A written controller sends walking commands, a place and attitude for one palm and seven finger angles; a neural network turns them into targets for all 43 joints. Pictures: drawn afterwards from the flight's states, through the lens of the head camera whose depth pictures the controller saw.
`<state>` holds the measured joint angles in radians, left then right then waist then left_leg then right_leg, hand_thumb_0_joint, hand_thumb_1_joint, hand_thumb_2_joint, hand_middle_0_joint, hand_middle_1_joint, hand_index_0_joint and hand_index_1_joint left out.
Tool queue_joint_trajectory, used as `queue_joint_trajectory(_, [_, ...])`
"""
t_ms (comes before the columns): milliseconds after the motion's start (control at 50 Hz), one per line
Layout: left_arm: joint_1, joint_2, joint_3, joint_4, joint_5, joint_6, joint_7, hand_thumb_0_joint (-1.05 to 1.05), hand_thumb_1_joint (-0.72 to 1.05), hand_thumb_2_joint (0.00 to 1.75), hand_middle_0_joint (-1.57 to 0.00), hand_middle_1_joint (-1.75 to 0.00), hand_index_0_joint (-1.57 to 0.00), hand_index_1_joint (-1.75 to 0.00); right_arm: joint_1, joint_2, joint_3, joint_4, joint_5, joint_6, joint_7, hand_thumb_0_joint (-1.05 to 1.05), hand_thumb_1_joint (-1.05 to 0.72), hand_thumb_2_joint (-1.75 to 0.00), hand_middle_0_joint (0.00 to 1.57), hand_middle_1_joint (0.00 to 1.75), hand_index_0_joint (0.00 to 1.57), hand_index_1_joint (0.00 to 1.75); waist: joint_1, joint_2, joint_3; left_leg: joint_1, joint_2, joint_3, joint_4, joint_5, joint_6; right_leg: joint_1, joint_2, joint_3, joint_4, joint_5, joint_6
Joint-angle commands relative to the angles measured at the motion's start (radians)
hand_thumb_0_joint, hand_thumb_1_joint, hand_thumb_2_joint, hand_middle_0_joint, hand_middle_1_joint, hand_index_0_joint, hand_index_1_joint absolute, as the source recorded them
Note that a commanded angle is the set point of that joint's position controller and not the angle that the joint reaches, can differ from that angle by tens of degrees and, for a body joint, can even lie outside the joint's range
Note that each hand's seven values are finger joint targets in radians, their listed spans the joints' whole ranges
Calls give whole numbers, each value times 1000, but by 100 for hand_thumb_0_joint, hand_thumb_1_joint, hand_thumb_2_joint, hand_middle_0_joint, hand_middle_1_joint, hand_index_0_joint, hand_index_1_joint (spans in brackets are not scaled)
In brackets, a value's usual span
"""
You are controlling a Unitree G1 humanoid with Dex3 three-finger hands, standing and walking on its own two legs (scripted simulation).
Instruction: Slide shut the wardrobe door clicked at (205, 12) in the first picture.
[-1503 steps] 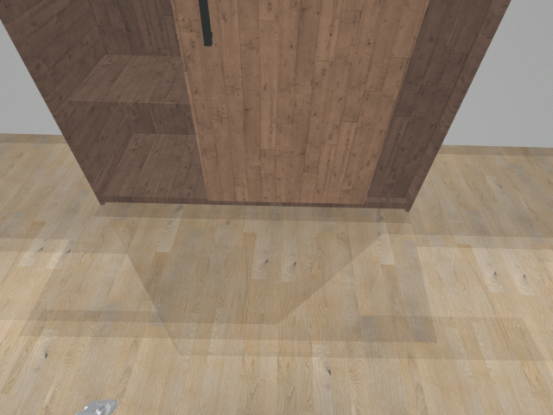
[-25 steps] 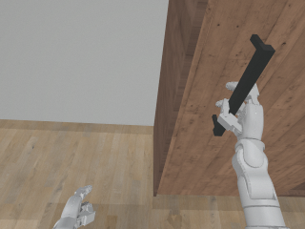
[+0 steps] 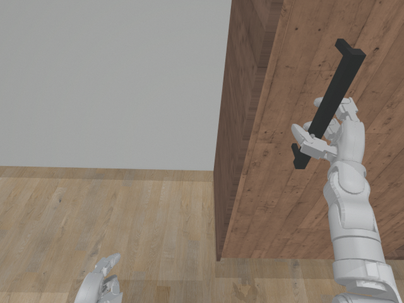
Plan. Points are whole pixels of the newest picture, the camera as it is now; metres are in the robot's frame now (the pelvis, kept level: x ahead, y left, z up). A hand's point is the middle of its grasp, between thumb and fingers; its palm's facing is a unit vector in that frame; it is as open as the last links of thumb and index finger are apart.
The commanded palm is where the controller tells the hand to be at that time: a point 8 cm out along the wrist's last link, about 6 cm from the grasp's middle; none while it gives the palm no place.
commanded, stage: loosen the grip on the handle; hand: right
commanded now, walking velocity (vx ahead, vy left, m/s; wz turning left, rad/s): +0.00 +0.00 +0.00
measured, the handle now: (317, 113) +0.44 -0.19 +0.18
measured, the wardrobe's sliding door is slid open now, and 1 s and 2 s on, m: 0.00 0.00 0.00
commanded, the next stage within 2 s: slip the hand off the handle in 0.36 s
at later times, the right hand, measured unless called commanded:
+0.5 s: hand (309, 136) +0.40 -0.17 +0.16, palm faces +0.18 +0.98 -0.09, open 14.6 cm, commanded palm +0.36 -0.22 +0.16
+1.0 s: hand (346, 144) +0.38 -0.24 +0.17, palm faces +0.21 +0.97 -0.11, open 14.7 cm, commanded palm +0.35 -0.28 +0.16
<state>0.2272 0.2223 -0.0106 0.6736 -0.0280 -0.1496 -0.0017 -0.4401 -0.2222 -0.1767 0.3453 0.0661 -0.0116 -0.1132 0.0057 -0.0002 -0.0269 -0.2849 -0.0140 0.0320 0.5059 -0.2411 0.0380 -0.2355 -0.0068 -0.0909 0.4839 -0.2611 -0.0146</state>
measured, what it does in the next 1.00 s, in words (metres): stands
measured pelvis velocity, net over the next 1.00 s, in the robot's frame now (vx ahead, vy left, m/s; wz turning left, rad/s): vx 0.00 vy -0.02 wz -0.03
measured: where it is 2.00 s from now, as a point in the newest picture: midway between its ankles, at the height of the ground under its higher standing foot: outside the picture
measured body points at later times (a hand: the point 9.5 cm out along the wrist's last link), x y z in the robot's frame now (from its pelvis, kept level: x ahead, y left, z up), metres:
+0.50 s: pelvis -0.01 -0.01 +0.00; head +0.01 +0.00 +0.45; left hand +0.12 +0.25 -0.11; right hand +0.38 -0.23 +0.16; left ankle +0.02 +0.09 -0.74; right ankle +0.00 -0.11 -0.74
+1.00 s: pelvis +0.00 -0.02 +0.00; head +0.00 -0.02 +0.45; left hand +0.15 +0.21 -0.10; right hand +0.36 -0.29 +0.17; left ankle +0.02 +0.09 -0.74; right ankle +0.00 -0.11 -0.74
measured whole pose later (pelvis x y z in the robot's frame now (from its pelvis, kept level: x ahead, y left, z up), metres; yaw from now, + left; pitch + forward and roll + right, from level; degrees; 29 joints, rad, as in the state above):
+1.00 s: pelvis +0.00 -0.02 +0.00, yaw -2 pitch +1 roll +1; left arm 0.25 0.23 -0.04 0.68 -0.04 -0.10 0.07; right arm -0.46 -0.32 -0.19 0.42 0.11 -0.07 0.01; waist -0.01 -0.01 -0.03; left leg -0.29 0.00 0.05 0.52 -0.24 0.01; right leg -0.28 0.01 -0.06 0.55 -0.29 -0.04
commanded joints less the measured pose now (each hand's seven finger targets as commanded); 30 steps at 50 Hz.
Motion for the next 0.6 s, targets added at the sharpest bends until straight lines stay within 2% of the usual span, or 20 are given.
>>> queue_joint_trajectory(0, [-46, 139, 48, -120, -28, -40, 25, 0, 90, 90, -20, -30, -20, -30, -467, -107, 69, -139, -41, -111, 19, 0, 55, -20, 42, 137, 42, 137, 21, 36, -243, 41, 30, -39, -57, 161, -22, 28, -23, 53, -20, 161, -8])
queue_joint_trajectory(20, [-45, 140, 45, -116, -28, -39, 34, 0, 90, 90, -20, -30, -20, -30, -479, -146, 39, -101, -41, -120, 19, 0, 55, -20, 41, 135, 41, 135, 22, 34, -218, 38, 35, -56, -80, 90, -24, 5, -20, 51, -25, 94, -14])
queue_joint_trajectory(60, [-54, 129, 34, -122, -33, -51, 43, 0, 90, 90, -20, -30, -20, -30, -566, -119, 99, -71, -38, -148, 33, 0, 55, -20, 38, 132, 38, 132, 36, 20, -190, 8, 44, -88, -125, -79, -29, -27, -6, 46, -31, -36, -21])
queue_joint_trajectory(80, [-52, 133, 34, -111, -34, -56, 49, 0, 90, 90, -20, -30, -20, -30, -578, -169, 64, -19, -35, -161, 32, 0, 55, -20, 37, 130, 37, 130, 35, 39, -174, 6, 51, -111, -149, -162, -31, -62, -2, 46, -25, -83, -22])
queue_joint_trajectory(140, [-51, 139, 39, -98, -33, -58, 51, 0, 90, 90, -20, -30, -20, -30, -620, -192, 57, 40, -16, -196, 36, 0, 55, -20, 33, 125, 33, 125, 33, 79, -189, 48, 76, -176, -186, -279, -34, -132, 4, 51, 3, -90, -18])
queue_joint_trajectory(160, [-72, 146, 50, -105, -33, -53, 52, 0, 90, 90, -20, -30, -20, -30, -625, -352, -73, -29, -10, -207, 32, 0, 55, -20, 32, 123, 32, 123, -13, 50, -265, 128, 93, -215, -195, -309, -32, -141, 0, 52, 10, -69, -14])
queue_joint_trajectory(180, [-93, 137, 46, -102, -33, -48, 54, 0, 90, 90, -20, -30, -20, -30, -655, -316, -26, -15, -8, -203, 37, 0, 55, -20, 30, 122, 30, 122, 0, 19, -267, 149, 105, -236, -196, -299, -37, -157, 5, 48, 15, -60, -12])
queue_joint_trajectory(200, [-86, 130, 46, -91, -35, -48, 51, 0, 90, 90, -20, -30, -20, -30, -661, -266, -1, 15, 5, -197, 40, 0, 55, -20, 29, 120, 29, 120, 9, 28, -234, 130, 109, -236, -204, -302, -36, -160, 1, 54, 18, -63, -7])
queue_joint_trajectory(220, [-76, 138, 50, -79, -37, -43, 48, 0, 90, 90, -20, -30, -20, -30, -625, -270, -20, 54, 19, -193, 42, 0, 55, -20, 28, 118, 28, 118, 8, 73, -219, 129, 110, -240, -212, -317, -35, -175, -5, 62, 19, -68, -4])
queue_joint_trajectory(280, [-82, 143, 51, -78, -35, -38, 44, 0, 90, 90, -20, -30, -20, -30, -586, -246, -12, 64, 32, -197, 39, 0, 55, -20, 25, 115, 25, 115, -5, 70, -205, 112, 106, -220, -207, -309, -36, -165, 1, 62, 15, -63, -6])
queue_joint_trajectory(340, [-71, 146, 56, -93, -24, -37, 39, 0, 90, 90, -20, -30, -20, -30, -565, -256, -36, -10, 18, -211, 17, 0, 55, -20, 25, 115, 25, 115, -19, 59, -271, 141, 87, -176, -159, -188, -28, -116, -4, 64, -10, -23, -17])
queue_joint_trajectory(380, [-67, 143, 52, -110, -20, -41, 39, 0, 90, 90, -20, -30, -20, -30, -486, -233, -34, -61, 15, -215, 11, 0, 55, -20, 25, 115, 25, 115, -32, 36, -291, 144, 60, -116, -114, -21, -25, -55, -4, 54, -23, 61, -25])
queue_joint_trajectory(400, [-54, 146, 48, -113, -17, -44, 41, 0, 90, 90, -20, -30, -20, -30, -487, -218, -23, -98, 15, -216, 14, 0, 55, -20, 25, 115, 25, 115, -22, 37, -293, 134, 47, -85, -89, 74, -23, -19, -8, 55, -28, 111, -27])
queue_joint_trajectory(420, [-43, 151, 49, -109, -14, -43, 42, 0, 90, 90, -20, -30, -20, -30, -440, -247, -60, -98, 15, -209, 14, 0, 55, -20, 25, 115, 25, 115, -32, 49, -298, 145, 38, -67, -69, 150, -20, -5, -13, 57, -27, 162, -26])
queue_joint_trajectory(440, [-19, 153, 39, -99, -14, -38, 46, 0, 90, 90, -20, -30, -20, -30, -472, -182, 5, -41, 8, -197, 20, 0, 55, -20, 25, 115, 25, 115, 14, 61, -234, 83, 28, -47, -62, 187, -26, 2, -12, 61, -24, 175, -25])
queue_joint_trajectory(460, [-5, 155, 43, -102, -13, -36, 48, 0, 90, 90, -20, -30, -20, -30, -481, -207, -21, -75, 6, -194, 19, 0, 55, -20, 25, 115, 25, 115, 5, 34, -248, 68, 24, -36, -51, 217, -22, 31, -16, 66, -18, 209, -22])
queue_joint_trajectory(500, [0, 150, 47, -115, -5, -31, 51, 0, 90, 90, -20, -30, -20, -30, -467, -225, -36, -167, -6, -188, 18, 0, 55, -20, 25, 115, 25, 115, -12, -33, -354, 95, 22, -28, -19, 315, -18, 106, -18, 67, -4, 334, -13])
queue_joint_trajectory(520, [5, 148, 44, -112, -2, -27, 51, 0, 90, 90, -20, -30, -20, -30, -472, -235, -37, -187, -13, -176, 17, 0, 55, -20, 25, 115, 25, 115, -10, -57, -359, 91, 19, -24, -9, 339, -14, 124, -21, 74, 4, 383, -5])
queue_joint_trajectory(560, [13, 140, 45, -119, -4, -23, 46, 0, 90, 90, -20, -30, -20, -30, -407, -181, -17, -206, -3, -156, 25, 0, 55, -20, 25, 115, 25, 115, -18, -45, -362, 86, 14, -11, 0, 383, -15, 158, -30, 81, 12, 485, 11])
queue_joint_trajectory(580, [9, 141, 46, -123, -5, -21, 45, 0, 90, 90, -20, -30, -20, -30, -391, -187, -30, -234, 8, -148, 28, 0, 55, -20, 25, 115, 25, 115, -23, -54, -370, 85, 12, -10, 0, 394, -16, 168, -32, 81, 17, 513, 19])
